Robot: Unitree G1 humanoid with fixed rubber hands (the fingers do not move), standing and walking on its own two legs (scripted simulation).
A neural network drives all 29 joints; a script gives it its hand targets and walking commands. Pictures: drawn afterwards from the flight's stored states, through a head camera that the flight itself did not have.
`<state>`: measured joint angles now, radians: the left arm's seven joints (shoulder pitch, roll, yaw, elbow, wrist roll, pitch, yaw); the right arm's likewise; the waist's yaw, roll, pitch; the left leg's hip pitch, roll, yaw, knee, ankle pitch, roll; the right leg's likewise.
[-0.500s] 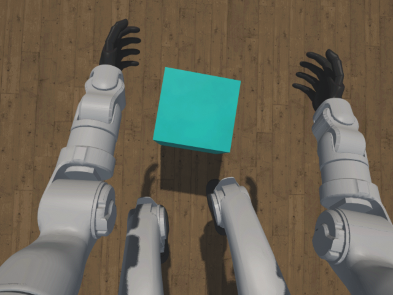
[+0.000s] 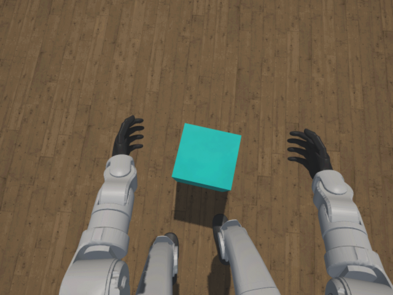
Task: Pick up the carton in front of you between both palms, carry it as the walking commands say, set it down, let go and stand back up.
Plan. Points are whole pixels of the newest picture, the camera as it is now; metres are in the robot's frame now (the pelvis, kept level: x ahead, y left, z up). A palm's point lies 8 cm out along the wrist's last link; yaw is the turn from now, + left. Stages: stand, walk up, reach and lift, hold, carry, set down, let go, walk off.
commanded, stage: let go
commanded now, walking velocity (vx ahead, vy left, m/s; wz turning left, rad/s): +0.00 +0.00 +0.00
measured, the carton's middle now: (205, 161) +0.43 -0.07 -0.56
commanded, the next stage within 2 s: stand in 1.06 s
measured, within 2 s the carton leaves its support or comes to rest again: neither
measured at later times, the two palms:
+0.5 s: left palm (54, 224) +0.28 +0.21 -0.01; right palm (350, 232) +0.21 -0.23 +0.01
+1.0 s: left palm (23, 263) +0.23 +0.24 +0.02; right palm (351, 232) +0.21 -0.23 +0.02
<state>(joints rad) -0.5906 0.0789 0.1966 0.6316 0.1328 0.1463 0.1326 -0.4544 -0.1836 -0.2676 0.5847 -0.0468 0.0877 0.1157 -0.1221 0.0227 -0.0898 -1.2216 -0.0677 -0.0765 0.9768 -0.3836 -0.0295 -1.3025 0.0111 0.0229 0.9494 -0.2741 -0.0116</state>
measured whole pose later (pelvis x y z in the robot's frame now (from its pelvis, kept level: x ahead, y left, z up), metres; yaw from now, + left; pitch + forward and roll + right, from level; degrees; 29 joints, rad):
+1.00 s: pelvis +0.06 +0.02 +0.08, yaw -3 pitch -4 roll -1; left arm 0.22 0.21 0.02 0.47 -0.01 0.09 -0.02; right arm 0.21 -0.24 -0.04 0.39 -0.02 0.20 0.03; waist 0.00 0.02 0.07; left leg -0.07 -0.03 -0.05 0.49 -0.35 0.02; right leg -0.16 0.03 0.06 0.47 -0.25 0.01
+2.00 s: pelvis +0.06 -0.01 +0.09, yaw -1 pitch -2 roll +0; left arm 0.13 0.34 0.03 0.94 0.02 0.00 0.01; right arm 0.19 -0.38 0.00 0.86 -0.03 -0.01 -0.03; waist 0.01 0.04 0.02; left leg -0.07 0.00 -0.09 0.41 -0.30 -0.02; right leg -0.16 0.03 0.00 0.43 -0.23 -0.03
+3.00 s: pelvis +0.05 +0.00 +0.09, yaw -1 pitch -3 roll +0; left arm 0.10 0.38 0.01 1.05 0.01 -0.01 0.01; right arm 0.15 -0.40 0.00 1.00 -0.02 -0.01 -0.02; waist 0.01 0.02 0.03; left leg -0.06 -0.01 -0.07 0.34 -0.24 -0.01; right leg -0.15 0.02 0.02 0.37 -0.17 -0.01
